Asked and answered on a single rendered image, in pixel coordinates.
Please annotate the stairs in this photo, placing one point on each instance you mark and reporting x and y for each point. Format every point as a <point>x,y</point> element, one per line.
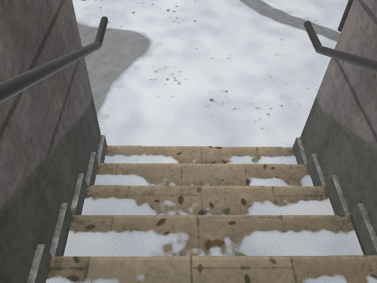
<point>203,214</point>

